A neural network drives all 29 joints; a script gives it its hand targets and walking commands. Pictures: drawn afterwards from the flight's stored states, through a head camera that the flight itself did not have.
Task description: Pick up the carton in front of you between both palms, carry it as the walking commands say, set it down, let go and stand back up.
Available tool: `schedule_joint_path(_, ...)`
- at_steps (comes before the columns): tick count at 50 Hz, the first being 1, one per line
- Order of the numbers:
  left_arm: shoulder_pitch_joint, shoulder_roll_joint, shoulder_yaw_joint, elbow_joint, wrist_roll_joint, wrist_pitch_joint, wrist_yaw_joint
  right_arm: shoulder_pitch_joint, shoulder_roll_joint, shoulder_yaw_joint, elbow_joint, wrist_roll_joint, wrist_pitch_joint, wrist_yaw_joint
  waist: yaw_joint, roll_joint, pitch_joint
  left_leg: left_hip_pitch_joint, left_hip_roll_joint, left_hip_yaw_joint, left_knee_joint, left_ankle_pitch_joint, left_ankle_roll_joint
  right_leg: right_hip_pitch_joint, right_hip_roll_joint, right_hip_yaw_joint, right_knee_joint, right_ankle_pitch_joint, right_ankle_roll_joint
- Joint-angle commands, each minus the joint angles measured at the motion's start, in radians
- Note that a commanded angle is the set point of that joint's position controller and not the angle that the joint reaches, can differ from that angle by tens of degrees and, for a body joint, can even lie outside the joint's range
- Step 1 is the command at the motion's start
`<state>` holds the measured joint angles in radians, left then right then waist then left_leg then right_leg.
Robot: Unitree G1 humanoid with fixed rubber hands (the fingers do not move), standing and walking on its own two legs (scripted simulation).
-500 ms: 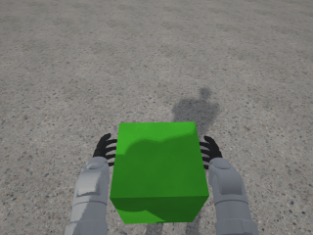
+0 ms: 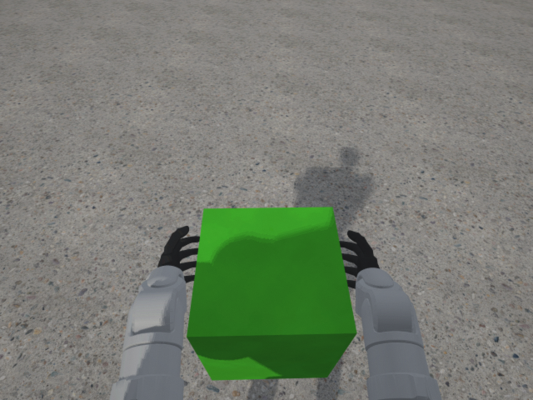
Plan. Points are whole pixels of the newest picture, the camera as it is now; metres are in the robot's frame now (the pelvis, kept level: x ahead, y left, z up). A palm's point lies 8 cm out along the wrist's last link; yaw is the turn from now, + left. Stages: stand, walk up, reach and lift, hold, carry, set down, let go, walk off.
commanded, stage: carry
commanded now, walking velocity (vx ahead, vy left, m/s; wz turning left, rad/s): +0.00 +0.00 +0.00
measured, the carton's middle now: (269, 298) +0.30 +0.00 -0.04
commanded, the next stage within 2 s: hold in 0.36 s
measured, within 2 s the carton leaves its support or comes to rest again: neither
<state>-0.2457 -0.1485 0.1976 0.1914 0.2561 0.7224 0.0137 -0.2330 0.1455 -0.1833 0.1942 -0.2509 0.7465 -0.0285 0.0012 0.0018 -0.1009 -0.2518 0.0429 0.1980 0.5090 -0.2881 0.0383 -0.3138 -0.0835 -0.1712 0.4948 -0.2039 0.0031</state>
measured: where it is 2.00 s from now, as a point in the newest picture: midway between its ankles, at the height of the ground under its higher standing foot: outside the picture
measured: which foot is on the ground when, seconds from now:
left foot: down 0.00-1.00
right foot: down 0.00-1.00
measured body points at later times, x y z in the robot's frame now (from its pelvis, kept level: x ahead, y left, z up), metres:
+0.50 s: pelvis -0.01 +0.00 +0.01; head -0.03 +0.00 +0.46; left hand +0.28 +0.17 +0.04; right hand +0.29 -0.13 +0.04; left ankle -0.01 +0.09 -0.74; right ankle +0.04 -0.14 -0.74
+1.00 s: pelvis -0.01 -0.05 +0.01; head -0.07 -0.06 +0.45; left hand +0.26 +0.16 +0.06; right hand +0.31 -0.13 +0.05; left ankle -0.01 +0.09 -0.74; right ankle +0.04 -0.14 -0.74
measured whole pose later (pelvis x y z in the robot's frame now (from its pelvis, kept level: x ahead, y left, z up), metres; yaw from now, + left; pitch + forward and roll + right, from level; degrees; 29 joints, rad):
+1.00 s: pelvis -0.01 -0.05 +0.01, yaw +12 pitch -8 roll +0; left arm -0.34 -0.17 0.30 0.34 0.33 0.70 -0.02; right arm -0.32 0.17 -0.27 0.32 -0.33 0.74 0.00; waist 0.00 0.01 0.01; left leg -0.07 -0.01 -0.07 0.42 -0.20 -0.01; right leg -0.08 0.03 0.01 0.43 -0.20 -0.03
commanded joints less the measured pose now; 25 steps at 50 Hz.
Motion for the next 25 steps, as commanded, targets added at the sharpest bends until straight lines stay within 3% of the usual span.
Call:
schedule_joint_path(1,-0.411,-0.909,-0.547,-0.017,-0.244,-0.019,-0.225,-0.502,0.888,0.551,-0.088,0.265,-0.053,0.236,-0.001,0.003,-0.235,0.051,0.131,-0.126,-0.095,0.202,-0.008,0.111,-0.090,0.097,-0.048,0.154,-0.006)
schedule_joint_path(18,-0.409,-0.910,-0.548,-0.019,-0.244,-0.019,-0.225,-0.499,0.888,0.552,-0.090,0.267,-0.053,0.236,-0.001,0.004,-0.237,0.046,0.131,-0.127,-0.095,0.211,-0.004,0.107,-0.089,0.094,-0.044,0.147,-0.001)
schedule_joint_path(19,-0.333,-0.945,-0.525,0.000,-0.236,-0.020,-0.233,-0.397,0.916,0.535,-0.119,0.255,-0.046,0.243,-0.009,0.049,-0.114,0.148,-0.074,-0.314,-0.138,0.513,-0.007,0.293,0.192,0.219,-0.078,0.286,-0.030)
schedule_joint_path(20,-0.339,-0.926,-0.503,-0.025,-0.214,-0.038,-0.226,-0.438,0.887,0.528,-0.172,0.244,-0.058,0.248,-0.004,0.070,-0.180,0.241,-0.062,-0.330,-0.135,0.556,-0.011,0.272,0.171,0.240,-0.090,0.289,-0.029)
schedule_joint_path(21,-0.325,-0.910,-0.491,-0.009,-0.197,-0.042,-0.220,-0.452,0.887,0.536,-0.159,0.245,-0.059,0.251,0.011,0.037,-0.171,0.308,-0.061,-0.331,-0.123,0.618,-0.014,0.222,0.180,0.246,-0.102,0.305,-0.025)
schedule_joint_path(23,-0.316,-0.901,-0.468,0.002,-0.180,-0.050,-0.210,-0.478,0.872,0.547,-0.157,0.254,-0.068,0.261,0.032,0.042,-0.172,0.369,-0.071,-0.315,-0.142,0.523,-0.018,0.198,0.180,0.249,-0.122,0.257,-0.017)
schedule_joint_path(25,-0.365,-0.912,-0.487,0.003,-0.195,-0.052,-0.211,-0.493,0.876,0.548,-0.131,0.259,-0.074,0.261,0.022,0.036,-0.171,0.350,-0.077,-0.311,-0.153,0.459,-0.028,0.223,0.189,0.247,-0.131,0.210,-0.016)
